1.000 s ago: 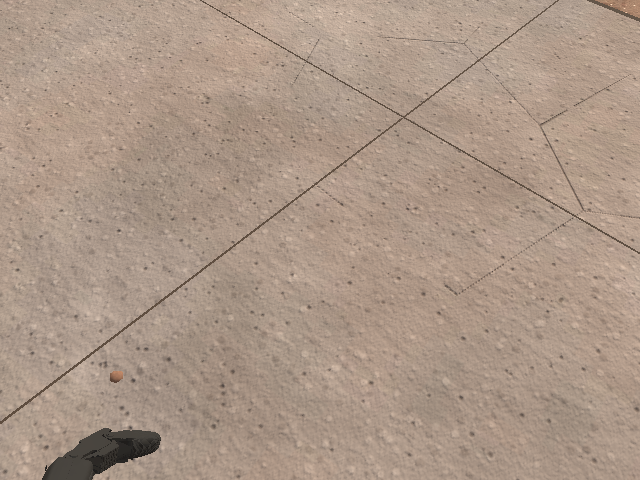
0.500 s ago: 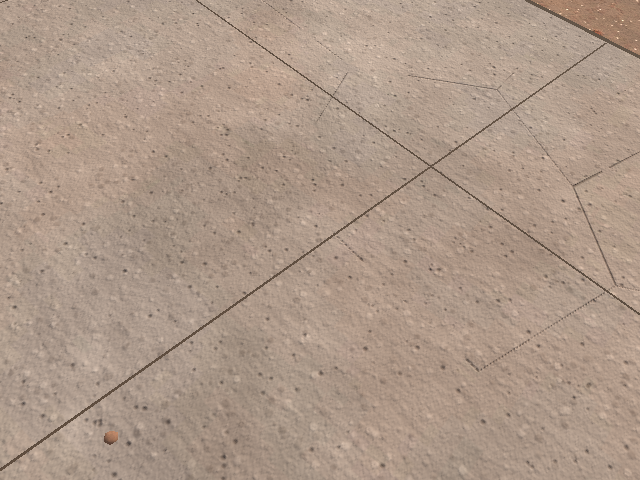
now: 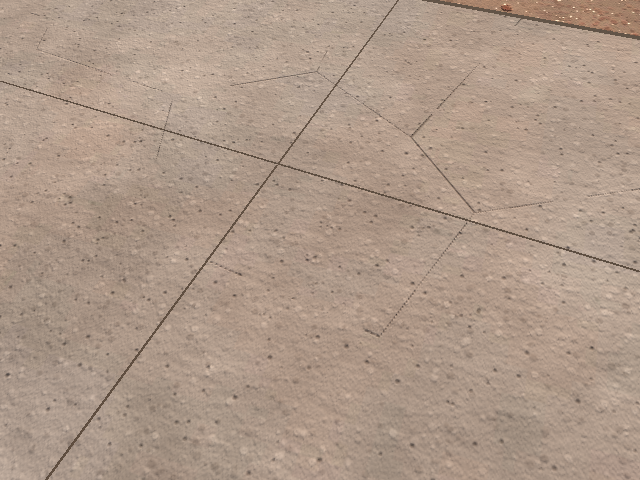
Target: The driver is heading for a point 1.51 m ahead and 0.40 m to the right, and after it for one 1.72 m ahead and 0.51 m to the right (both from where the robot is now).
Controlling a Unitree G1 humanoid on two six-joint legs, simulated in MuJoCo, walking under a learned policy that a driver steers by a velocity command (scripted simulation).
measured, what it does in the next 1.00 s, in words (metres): walks ahead, turning right: left foot, then right foot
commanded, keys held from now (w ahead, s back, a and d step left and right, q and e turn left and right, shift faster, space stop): e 0.46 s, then w+e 0.16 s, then w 0.20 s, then w+q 0.18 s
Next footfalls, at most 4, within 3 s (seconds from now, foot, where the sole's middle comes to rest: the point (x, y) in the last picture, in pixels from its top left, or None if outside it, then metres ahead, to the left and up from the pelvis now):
0.32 left None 0.06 0.12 -0.78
0.78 right None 0.01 -0.11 -0.78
1.28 left None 0.38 -0.11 -0.78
1.80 right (503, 383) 0.67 -0.31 -0.78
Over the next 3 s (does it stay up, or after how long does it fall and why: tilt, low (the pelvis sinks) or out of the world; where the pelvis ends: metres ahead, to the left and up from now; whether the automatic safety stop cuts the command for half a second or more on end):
stays up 1.13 -0.29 -0.01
